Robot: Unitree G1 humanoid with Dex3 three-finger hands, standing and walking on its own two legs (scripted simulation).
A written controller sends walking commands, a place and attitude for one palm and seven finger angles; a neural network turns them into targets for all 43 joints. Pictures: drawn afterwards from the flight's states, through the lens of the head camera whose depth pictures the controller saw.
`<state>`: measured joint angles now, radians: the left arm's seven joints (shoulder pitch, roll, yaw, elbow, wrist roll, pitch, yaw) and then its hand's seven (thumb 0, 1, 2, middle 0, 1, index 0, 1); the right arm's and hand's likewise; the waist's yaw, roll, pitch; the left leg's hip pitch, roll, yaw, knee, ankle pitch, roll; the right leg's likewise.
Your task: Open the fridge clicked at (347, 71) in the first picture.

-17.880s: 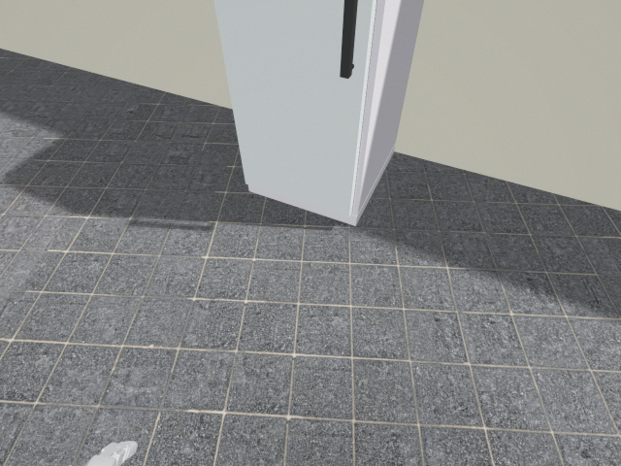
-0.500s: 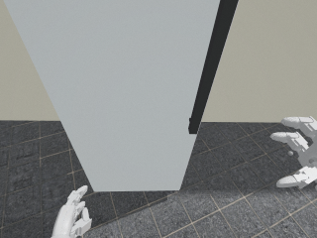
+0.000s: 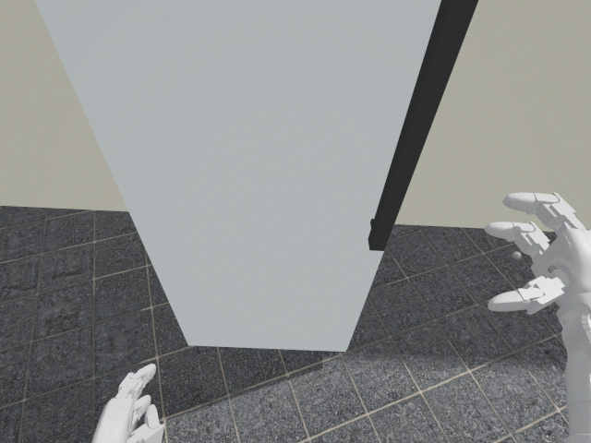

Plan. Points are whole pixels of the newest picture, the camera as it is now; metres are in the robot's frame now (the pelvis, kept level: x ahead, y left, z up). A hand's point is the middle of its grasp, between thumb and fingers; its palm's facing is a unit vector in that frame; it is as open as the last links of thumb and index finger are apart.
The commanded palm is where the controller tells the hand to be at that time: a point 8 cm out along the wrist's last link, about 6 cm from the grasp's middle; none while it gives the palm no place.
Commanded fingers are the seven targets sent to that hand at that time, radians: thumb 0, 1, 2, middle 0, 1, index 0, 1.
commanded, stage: move the hooked fingers beside the handle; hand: right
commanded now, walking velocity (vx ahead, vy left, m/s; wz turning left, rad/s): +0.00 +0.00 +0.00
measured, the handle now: (410, 126) +0.49 -0.12 +0.20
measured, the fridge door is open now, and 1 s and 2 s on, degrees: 0 0 0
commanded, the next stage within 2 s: feel for the door with the fingertips in 1.78 s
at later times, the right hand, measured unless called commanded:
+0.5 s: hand (474, 219) +0.39 -0.21 +0.13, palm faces -0.01 +1.00 -0.01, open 14.0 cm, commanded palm +0.37 -0.26 +0.13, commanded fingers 0.00 0.50 -0.30 0.30 1.20 0.30 1.20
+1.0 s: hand (448, 197) +0.44 -0.19 +0.12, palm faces -0.01 +1.00 +0.00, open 14.0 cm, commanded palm +0.42 -0.24 +0.13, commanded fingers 0.00 0.50 -0.30 0.30 1.20 0.30 1.20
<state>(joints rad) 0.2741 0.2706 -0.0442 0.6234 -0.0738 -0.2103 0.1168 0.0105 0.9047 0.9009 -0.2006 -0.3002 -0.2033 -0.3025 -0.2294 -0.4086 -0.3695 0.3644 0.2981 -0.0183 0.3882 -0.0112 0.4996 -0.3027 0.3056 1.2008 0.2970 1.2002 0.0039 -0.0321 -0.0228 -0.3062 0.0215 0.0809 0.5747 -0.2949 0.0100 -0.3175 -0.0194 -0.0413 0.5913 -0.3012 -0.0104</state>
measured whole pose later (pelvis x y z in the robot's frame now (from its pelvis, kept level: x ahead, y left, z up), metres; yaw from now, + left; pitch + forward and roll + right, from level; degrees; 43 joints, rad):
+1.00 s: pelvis +0.01 +0.00 +0.00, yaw +1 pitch +6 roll +1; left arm 0.33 0.26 -0.03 0.64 -0.06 -0.05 0.07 0.01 0.91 0.90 -0.20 -0.30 -0.20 -0.30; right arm -0.65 -0.40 -0.30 0.85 0.19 -0.15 0.25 -0.01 0.50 -0.30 0.31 1.20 0.30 1.20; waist 0.07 -0.01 -0.03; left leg -0.42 0.01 0.06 0.61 -0.30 0.01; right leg -0.42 -0.03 -0.06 0.63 -0.32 -0.01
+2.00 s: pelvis +0.00 -0.01 -0.01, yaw +1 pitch +6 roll +1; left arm 0.32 0.26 -0.03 0.62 -0.06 -0.03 0.05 0.01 0.91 0.90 -0.20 -0.30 -0.20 -0.30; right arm -0.63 -0.36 -0.26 0.79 0.21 -0.16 0.24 -0.01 0.50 -0.30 0.30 1.20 0.30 1.20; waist 0.05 -0.01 -0.05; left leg -0.42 0.01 0.07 0.61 -0.30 0.01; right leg -0.44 -0.03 -0.05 0.65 -0.33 -0.02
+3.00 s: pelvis -0.01 +0.00 -0.01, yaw +1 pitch +8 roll +1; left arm 0.37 0.26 -0.02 0.66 -0.05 -0.04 0.03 0.01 0.91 0.90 -0.20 -0.30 -0.20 -0.30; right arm -0.77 -0.34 -0.25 0.97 0.16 -0.24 0.17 -0.01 0.50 -0.30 0.35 1.25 0.34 1.23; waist 0.07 -0.01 -0.05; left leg -0.49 0.01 0.06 0.65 -0.30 0.01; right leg -0.50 -0.03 -0.05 0.68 -0.32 -0.01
